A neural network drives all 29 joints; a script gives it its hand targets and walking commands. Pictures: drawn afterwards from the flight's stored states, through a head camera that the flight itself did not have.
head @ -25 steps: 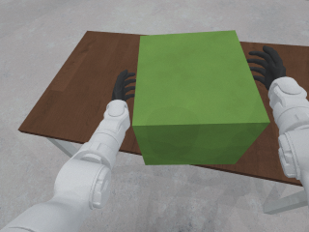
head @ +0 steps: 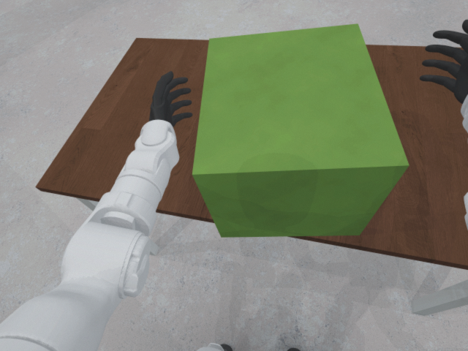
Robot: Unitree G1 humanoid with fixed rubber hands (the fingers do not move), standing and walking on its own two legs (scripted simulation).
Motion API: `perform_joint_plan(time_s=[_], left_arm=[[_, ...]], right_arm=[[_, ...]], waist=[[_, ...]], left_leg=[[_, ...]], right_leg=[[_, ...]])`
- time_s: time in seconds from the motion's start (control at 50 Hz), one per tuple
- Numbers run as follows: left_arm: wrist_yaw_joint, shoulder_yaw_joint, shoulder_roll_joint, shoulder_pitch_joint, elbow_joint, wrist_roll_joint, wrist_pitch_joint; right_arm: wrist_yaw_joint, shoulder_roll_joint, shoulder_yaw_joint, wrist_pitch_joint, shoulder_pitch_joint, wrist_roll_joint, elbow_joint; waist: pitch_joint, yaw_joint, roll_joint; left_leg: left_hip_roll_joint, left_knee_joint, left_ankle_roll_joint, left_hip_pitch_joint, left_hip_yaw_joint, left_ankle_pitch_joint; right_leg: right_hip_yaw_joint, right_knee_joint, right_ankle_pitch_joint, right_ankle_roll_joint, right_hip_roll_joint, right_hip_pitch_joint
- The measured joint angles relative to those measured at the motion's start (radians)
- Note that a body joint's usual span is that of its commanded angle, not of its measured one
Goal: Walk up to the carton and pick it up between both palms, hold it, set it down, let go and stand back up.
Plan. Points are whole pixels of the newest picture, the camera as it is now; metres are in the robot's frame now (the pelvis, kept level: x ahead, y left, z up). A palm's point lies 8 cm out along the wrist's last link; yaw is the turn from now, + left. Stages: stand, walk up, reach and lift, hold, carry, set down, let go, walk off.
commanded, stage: set down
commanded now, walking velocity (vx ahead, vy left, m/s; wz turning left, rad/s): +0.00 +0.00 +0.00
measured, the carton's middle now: (285, 137) +0.50 +0.03 +0.02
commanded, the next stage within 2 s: none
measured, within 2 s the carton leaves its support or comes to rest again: neither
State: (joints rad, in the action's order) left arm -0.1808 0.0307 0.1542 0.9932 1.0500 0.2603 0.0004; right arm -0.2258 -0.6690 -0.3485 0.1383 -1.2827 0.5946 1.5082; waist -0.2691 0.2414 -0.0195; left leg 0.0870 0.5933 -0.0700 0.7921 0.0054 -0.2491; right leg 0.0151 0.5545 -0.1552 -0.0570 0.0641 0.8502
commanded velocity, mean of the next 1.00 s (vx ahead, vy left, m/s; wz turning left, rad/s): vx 0.00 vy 0.00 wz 0.00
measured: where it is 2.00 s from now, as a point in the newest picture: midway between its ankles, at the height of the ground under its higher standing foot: outside the picture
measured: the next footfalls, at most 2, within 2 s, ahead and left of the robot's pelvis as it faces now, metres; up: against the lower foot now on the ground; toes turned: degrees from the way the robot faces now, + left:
none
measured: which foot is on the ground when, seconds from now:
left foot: down 0.00-1.00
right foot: down 0.00-1.00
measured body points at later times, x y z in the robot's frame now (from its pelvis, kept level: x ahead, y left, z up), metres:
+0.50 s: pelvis +0.00 +0.00 +0.02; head +0.07 -0.01 +0.46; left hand +0.44 +0.25 +0.20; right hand +0.53 -0.22 +0.23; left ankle -0.01 +0.17 -0.72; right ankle +0.04 -0.08 -0.72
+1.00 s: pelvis +0.02 +0.02 +0.03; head +0.08 +0.00 +0.47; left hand +0.39 +0.24 +0.15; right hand +0.49 -0.25 +0.16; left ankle -0.01 +0.17 -0.72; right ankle +0.04 -0.08 -0.72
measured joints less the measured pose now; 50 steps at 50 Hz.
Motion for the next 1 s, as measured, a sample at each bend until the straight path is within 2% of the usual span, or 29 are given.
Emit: perform_joint_plan(time_s=[0.12,0.24,0.38,0.5,0.62,0.8,0.92,1.0], left_arm=[[-0.009,0.017,0.016,0.034,-0.035,-0.003,0.084],[-0.027,0.001,0.037,0.037,-0.097,-0.001,0.158],[-0.048,-0.005,0.054,0.085,-0.129,-0.010,0.261],[-0.051,0.029,0.052,0.043,-0.266,-0.041,0.365],[-0.038,0.080,0.032,-0.059,-0.392,-0.090,0.430],[-0.020,0.134,-0.021,-0.306,-0.663,-0.134,0.470],[-0.014,0.138,-0.040,-0.431,-0.803,-0.148,0.484],[-0.017,0.136,-0.060,-0.473,-0.860,-0.164,0.490]], right_arm=[[-0.005,-0.016,0.012,-0.073,-0.026,-0.007,-0.035],[-0.009,-0.019,0.058,-0.129,-0.033,-0.026,-0.066],[-0.028,-0.039,0.096,-0.207,-0.067,-0.036,-0.051],[-0.039,-0.062,0.130,-0.262,-0.018,-0.051,-0.133],[-0.048,-0.066,0.164,-0.284,0.076,-0.076,-0.225],[-0.049,-0.031,0.251,-0.265,0.297,-0.135,-0.420],[-0.048,-0.009,0.295,-0.248,0.410,-0.156,-0.527],[-0.057,-0.019,0.304,-0.235,0.448,-0.151,-0.555]], waist=[[0.016,-0.003,0.007],[0.020,-0.029,0.010],[0.045,-0.051,0.013],[0.079,-0.068,0.001],[0.120,-0.082,-0.011],[0.178,-0.109,-0.030],[0.184,-0.131,-0.029],[0.188,-0.136,-0.034]], left_leg=[[-0.004,-0.024,-0.002,-0.039,-0.006,0.017],[-0.011,-0.046,-0.006,-0.071,-0.031,0.032],[-0.019,-0.072,-0.004,-0.124,-0.047,0.041],[-0.023,-0.121,0.001,-0.210,-0.046,0.051],[-0.026,-0.173,0.008,-0.312,-0.035,0.058],[-0.027,-0.210,0.014,-0.405,-0.024,0.055],[-0.025,-0.221,0.016,-0.419,-0.016,0.055],[-0.024,-0.228,0.016,-0.439,-0.010,0.054]], right_leg=[[0.006,-0.012,0.007,-0.003,-0.004,-0.037],[0.030,-0.039,0.015,-0.006,-0.012,-0.082],[0.045,-0.071,0.020,-0.004,-0.020,-0.145],[0.044,-0.127,0.033,0.003,-0.023,-0.237],[0.033,-0.175,0.039,0.010,-0.026,-0.334],[0.023,-0.214,0.041,0.015,-0.025,-0.425],[0.016,-0.224,0.043,0.015,-0.024,-0.436],[0.010,-0.230,0.044,0.014,-0.021,-0.453]])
